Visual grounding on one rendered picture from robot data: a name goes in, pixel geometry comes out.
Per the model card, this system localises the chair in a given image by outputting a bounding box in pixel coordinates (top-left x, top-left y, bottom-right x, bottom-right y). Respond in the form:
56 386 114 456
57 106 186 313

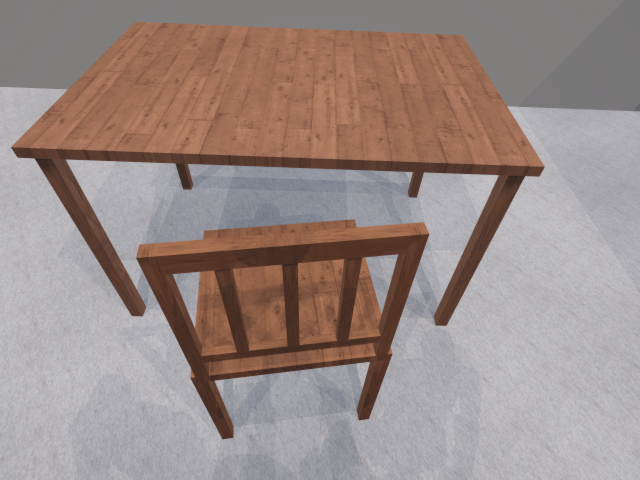
136 219 429 439

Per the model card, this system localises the table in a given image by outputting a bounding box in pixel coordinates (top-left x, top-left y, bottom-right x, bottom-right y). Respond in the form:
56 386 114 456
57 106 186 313
11 22 545 326

